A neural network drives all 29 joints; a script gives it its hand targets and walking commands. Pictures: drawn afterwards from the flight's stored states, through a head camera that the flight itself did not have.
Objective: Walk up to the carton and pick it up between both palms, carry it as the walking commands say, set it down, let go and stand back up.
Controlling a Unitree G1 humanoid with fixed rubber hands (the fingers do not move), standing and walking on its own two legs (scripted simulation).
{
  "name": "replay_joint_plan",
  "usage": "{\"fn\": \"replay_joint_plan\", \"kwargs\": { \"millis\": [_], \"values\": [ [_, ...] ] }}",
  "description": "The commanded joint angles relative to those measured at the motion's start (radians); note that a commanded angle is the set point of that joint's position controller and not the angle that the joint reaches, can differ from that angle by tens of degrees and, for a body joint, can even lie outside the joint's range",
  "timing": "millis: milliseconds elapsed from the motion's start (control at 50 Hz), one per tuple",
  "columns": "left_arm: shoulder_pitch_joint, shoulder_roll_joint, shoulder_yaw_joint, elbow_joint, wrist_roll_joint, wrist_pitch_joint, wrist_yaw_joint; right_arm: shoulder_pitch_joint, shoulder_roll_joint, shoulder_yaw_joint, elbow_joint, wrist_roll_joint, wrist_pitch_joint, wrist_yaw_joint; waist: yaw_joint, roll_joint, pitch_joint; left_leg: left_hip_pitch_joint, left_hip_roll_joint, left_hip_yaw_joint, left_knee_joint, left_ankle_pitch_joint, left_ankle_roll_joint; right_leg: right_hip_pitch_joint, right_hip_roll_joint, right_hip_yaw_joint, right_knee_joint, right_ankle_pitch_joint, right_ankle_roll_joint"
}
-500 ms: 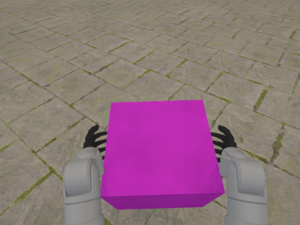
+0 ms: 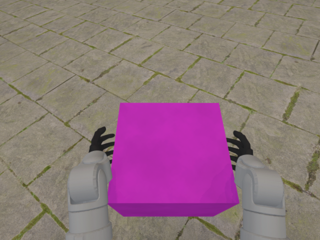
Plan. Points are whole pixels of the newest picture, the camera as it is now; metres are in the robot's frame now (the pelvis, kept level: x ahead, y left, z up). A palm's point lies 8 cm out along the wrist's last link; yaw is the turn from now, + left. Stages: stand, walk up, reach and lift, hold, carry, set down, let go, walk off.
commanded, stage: carry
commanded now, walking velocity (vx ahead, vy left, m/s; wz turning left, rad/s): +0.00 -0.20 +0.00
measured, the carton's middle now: (168, 162) +0.33 +0.01 -0.01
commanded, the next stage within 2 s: none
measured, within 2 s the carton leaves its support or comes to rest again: neither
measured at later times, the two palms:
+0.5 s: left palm (113, 146) +0.32 +0.14 +0.09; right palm (253, 149) +0.31 -0.19 +0.07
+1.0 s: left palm (141, 171) +0.25 +0.07 +0.09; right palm (299, 177) +0.24 -0.26 +0.07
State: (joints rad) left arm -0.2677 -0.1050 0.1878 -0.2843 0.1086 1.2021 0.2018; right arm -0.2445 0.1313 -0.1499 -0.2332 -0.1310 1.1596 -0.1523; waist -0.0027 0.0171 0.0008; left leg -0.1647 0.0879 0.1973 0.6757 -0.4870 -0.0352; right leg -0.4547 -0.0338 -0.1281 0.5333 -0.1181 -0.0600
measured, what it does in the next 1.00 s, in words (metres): steps to the right: left foot, then left foot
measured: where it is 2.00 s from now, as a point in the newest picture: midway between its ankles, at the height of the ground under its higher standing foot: outside the picture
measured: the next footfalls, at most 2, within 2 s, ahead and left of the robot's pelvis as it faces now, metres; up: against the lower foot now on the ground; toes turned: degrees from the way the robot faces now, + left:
left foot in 0.08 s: +0.00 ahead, +0.12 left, +0.00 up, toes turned +12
left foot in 0.60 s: +0.06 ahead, +0.09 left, +0.00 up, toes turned +15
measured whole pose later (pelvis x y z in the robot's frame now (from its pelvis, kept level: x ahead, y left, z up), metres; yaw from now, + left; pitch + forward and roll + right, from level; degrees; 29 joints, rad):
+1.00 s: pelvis -0.03 -0.10 -0.01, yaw +0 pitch +0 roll +2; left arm -0.26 -0.11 0.19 -0.27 0.11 1.20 0.18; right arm -0.22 0.14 -0.15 -0.26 -0.13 1.20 -0.17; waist 0.00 -0.02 -0.04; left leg -0.41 0.18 0.19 0.75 -0.37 -0.06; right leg -0.42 -0.01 -0.08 0.75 -0.33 -0.06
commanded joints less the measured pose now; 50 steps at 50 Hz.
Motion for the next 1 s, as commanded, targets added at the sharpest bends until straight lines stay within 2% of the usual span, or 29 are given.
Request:
{"fn": "replay_joint_plan", "kwargs": {
  "millis": [0, 40, 80, 100, 140, 180, 240, 260, 280, 300, 320, 340, 380, 480, 520, 540, 560, 580, 600, 620, 660, 740, 780, 860, 880, 900, 920, 940, 980],
  "values": [
    [-0.529, -0.964, -0.75, -0.084, -0.471, -0.014, -0.426, -0.613, 0.956, 0.78, -0.266, 0.507, -0.001, 0.354, -0.018, -0.172, -0.575, 0.008, 0.029, -0.08, -0.258, 0.267, 0.005, 0.469, -0.183, 0.113, -0.051, 0.678, -0.035],
    [-0.552, -0.969, -0.773, -0.131, -0.483, -0.023, -0.421, -0.625, 0.953, 0.773, -0.307, 0.514, -0.011, 0.354, -0.026, -0.034, -0.563, 0.164, 0.154, -0.166, -0.21, 0.647, 0.042, 0.247, -0.105, 0.054, 0.011, 0.389, 0.023],
    [-0.602, -0.966, -0.777, -0.173, -0.488, -0.02, -0.419, -0.624, 0.957, 0.764, -0.307, 0.518, -0.008, 0.351, -0.024, 0.091, -0.532, 0.221, 0.304, -0.277, -0.265, 0.899, 0.12, 0.126, -0.054, 0.047, 0.044, -0.091, 0.048],
    [-0.598, -0.975, -0.779, -0.17, -0.488, -0.016, -0.414, -0.638, 0.956, 0.75, -0.323, 0.515, -0.008, 0.35, -0.028, 0.131, -0.507, 0.296, 0.323, -0.262, -0.231, 1.062, 0.146, 0.045, -0.024, 0.048, 0.063, -0.212, 0.05],
    [-0.563, -0.963, -0.781, -0.165, -0.478, -0.011, -0.407, -0.587, 0.952, 0.731, -0.285, 0.509, -0.001, 0.355, -0.035, 0.17, -0.504, 0.403, 0.337, -0.252, -0.174, 1.252, 0.161, -0.073, -0.016, 0.059, 0.102, -0.256, 0.049],
    [-0.579, -0.959, -0.794, -0.19, -0.486, -0.01, -0.407, -0.549, 0.956, 0.718, -0.26, 0.498, 0.002, 0.357, -0.038, 0.193, -0.489, 0.421, 0.321, -0.242, -0.128, 1.296, 0.151, -0.12, 0.001, 0.047, 0.099, -0.213, 0.05],
    [-0.559, -0.949, -0.777, -0.158, -0.478, -0.003, -0.414, -0.533, 0.954, 0.718, -0.205, 0.48, 0.015, 0.358, -0.024, 0.152, -0.472, 0.343, 0.28, -0.18, -0.067, 1.174, 0.109, -0.026, -0.006, 0.035, -0.037, -0.053, 0.042],
    [-0.548, -0.948, -0.77, -0.144, -0.479, -0.002, -0.419, -0.533, 0.949, 0.718, -0.197, 0.476, 0.015, 0.357, -0.018, 0.106, -0.494, 0.262, 0.244, -0.138, -0.039, 1.073, 0.069, 0.1, -0.013, 0.022, -0.106, 0.074, 0.033],
    [-0.522, -0.938, -0.76, -0.114, -0.471, 0.002, -0.424, -0.52, 0.944, 0.719, -0.183, 0.464, 0.019, 0.353, -0.013, 0.023, -0.513, 0.133, 0.184, -0.095, 0.042, 0.909, 0.022, 0.265, -0.059, 0.055, -0.111, 0.393, 0.005],
    [-0.489, -0.935, -0.749, -0.085, -0.464, 0.002, -0.426, -0.532, 0.939, 0.722, -0.191, 0.463, 0.02, 0.354, 0.0, -0.102, -0.569, -0.049, 0.137, -0.067, 0.153, 0.578, -0.021, 0.483, -0.165, 0.149, -0.038, 0.839, -0.047],
    [-0.514, -0.947, -0.751, -0.092, -0.472, -0.002, -0.425, -0.574, 0.95, 0.734, -0.217, 0.473, 0.021, 0.353, 0.008, -0.236, -0.563, -0.256, 0.047, -0.06, 0.265, -0.034, -0.036, 0.651, -0.269, 0.259, -0.017, 1.19, -0.111],
    [-0.505, -0.944, -0.734, -0.074, -0.468, -0.003, -0.426, -0.6, 0.952, 0.737, -0.229, 0.483, 0.021, 0.351, 0.003, -0.246, -0.557, -0.335, 0.027, -0.093, 0.25, -0.179, -0.026, 0.697, -0.284, 0.262, -0.002, 1.178, -0.128],
    [-0.485, -0.935, -0.727, -0.067, -0.455, 0.0, -0.427, -0.55, 0.946, 0.737, -0.184, 0.477, 0.026, 0.354, 0.005, -0.167, -0.532, -0.347, 0.03, -0.092, 0.226, -0.146, -0.014, 0.626, -0.257, 0.22, -0.034, 0.97, -0.129],
    [-0.487, -0.949, -0.746, -0.07, -0.459, -0.008, -0.427, -0.557, 0.947, 0.741, -0.197, 0.484, 0.015, 0.356, 0.002, -0.212, -0.507, -0.21, 0.01, -0.041, 0.11, -0.057, 0.009, 0.374, -0.209, 0.189, -0.1, 0.474, -0.139],
    [-0.502, -0.946, -0.755, -0.077, -0.453, -0.007, -0.422, -0.526, 0.959, 0.732, -0.177, 0.485, 0.016, 0.365, -0.019, -0.159, -0.495, -0.073, 0.03, -0.029, -0.087, 0.148, 0.027, 0.24, -0.168, 0.132, -0.062, 0.27, -0.098],
    [-0.517, -0.946, -0.764, -0.074, -0.453, -0.007, -0.419, -0.503, 0.954, 0.722, -0.155, 0.478, 0.015, 0.369, -0.032, -0.08, -0.486, 0.049, 0.091, -0.069, -0.193, 0.282, 0.046, 0.126, -0.132, 0.096, -0.006, 0.139, -0.054],
    [-0.526, -0.952, -0.772, -0.075, -0.453, -0.007, -0.419, -0.492, 0.944, 0.715, -0.155, 0.477, 0.01, 0.374, -0.049, 0.144, -0.472, 0.15, 0.303, -0.308, -0.327, 0.365, 0.106, -0.044, -0.048, 0.025, 0.143, -0.115, 0.01],
    [-0.562, -0.957, -0.773, -0.069, -0.46, -0.007, -0.418, -0.511, 0.941, 0.707, -0.149, 0.477, 0.008, 0.377, -0.041, 0.265, -0.442, 0.153, 0.484, -0.51, -0.381, 0.439, 0.197, -0.15, 0.013, 0.04, 0.35, -0.375, 0.05],
    [-0.571, -0.964, -0.772, -0.042, -0.46, -0.008, -0.417, -0.516, 0.945, 0.696, -0.126, 0.475, 0.01, 0.38, -0.042, 0.192, -0.388, 0.116, 0.493, -0.479, -0.362, 0.453, 0.239, -0.195, 0.001, 0.144, 0.512, -0.418, 0.038],
    [-0.584, -0.951, -0.776, -0.047, -0.466, -0.007, -0.416, -0.522, 0.943, 0.695, -0.113, 0.483, 0.012, 0.382, -0.04, 0.145, -0.374, 0.052, 0.454, -0.393, -0.362, 0.393, 0.227, -0.188, -0.045, 0.204, 0.593, -0.387, 0.038],
    [-0.556, -0.954, -0.796, -0.034, -0.464, -0.005, -0.412, -0.52, 0.938, 0.685, -0.098, 0.486, 0.019, 0.387, -0.029, 0.096, -0.359, 0.061, 0.365, -0.27, -0.332, 0.402, 0.165, -0.195, -0.044, 0.178, 0.54, -0.295, 0.073],
    [-0.564, -0.939, -0.791, -0.051, -0.467, 0.003, -0.411, -0.498, 0.944, 0.681, -0.07, 0.474, 0.023, 0.384, -0.022, 0.162, -0.372, 0.079, 0.353, -0.242, -0.246, 0.71, 0.169, -0.17, -0.022, 0.093, 0.441, -0.329, 0.113],
    [-0.575, -0.925, -0.786, -0.046, -0.463, 0.01, -0.414, -0.477, 0.94, 0.669, -0.032, 0.456, 0.026, 0.382, -0.02, 0.232, -0.368, 0.06, 0.365, -0.235, -0.225, 0.714, 0.163, -0.133, -0.051, 0.103, 0.355, -0.333, 0.103],
    [-0.517, -0.92, -0.761, 0.008, -0.453, 0.017, -0.432, -0.471, 0.943, 0.686, -0.007, 0.434, 0.029, 0.374, -0.004, 0.232, -0.391, -0.061, 0.315, -0.174, -0.145, 0.499, 0.091, 0.103, -0.032, 0.074, 0.036, -0.241, 0.074],
    [-0.494, -0.919, -0.748, 0.026, -0.448, 0.016, -0.438, -0.487, 0.935, 0.701, -0.019, 0.433, 0.027, 0.371, -0.002, 0.147, -0.405, -0.105, 0.273, -0.15, -0.085, 0.363, 0.056, 0.18, -0.038, 0.107, -0.054, -0.177, 0.059],
    [-0.488, -0.91, -0.742, 0.039, -0.443, 0.014, -0.443, -0.513, 0.934, 0.712, -0.034, 0.434, 0.024, 0.372, 0.0, -0.029, -0.382, -0.227, 0.189, -0.09, 0.053, 0.178, 0.012, 0.257, -0.158, 0.294, -0.193, -0.06, 0.017],
    [-0.508, -0.915, -0.742, 0.028, -0.454, 0.01, -0.444, -0.531, 0.933, 0.716, -0.051, 0.438, 0.024, 0.374, -0.002, -0.244, -0.33, -0.415, 0.051, -0.026, 0.284, -0.152, -0.032, 0.283, -0.315, 0.521, -0.218, 0.152, -0.052],
    [-0.507, -0.93, -0.74, 0.019, -0.457, 0.008, -0.446, -0.537, 0.947, 0.719, -0.056, 0.437, 0.023, 0.373, 0.001, -0.232, -0.329, -0.39, 0.037, -0.099, 0.452, -0.203, -0.025, 0.203, -0.318, 0.465, -0.212, 0.127, -0.1],
    [-0.513, -0.911, -0.72, 0.026, -0.445, 0.001, -0.452, -0.594, 0.949, 0.722, -0.063, 0.46, 0.017, 0.369, 0.011, -0.183, -0.312, -0.437, 0.008, -0.184, 0.598, -0.11, -0.025, 0.194, -0.236, 0.359, -0.225, -0.061, -0.045]
  ]
}}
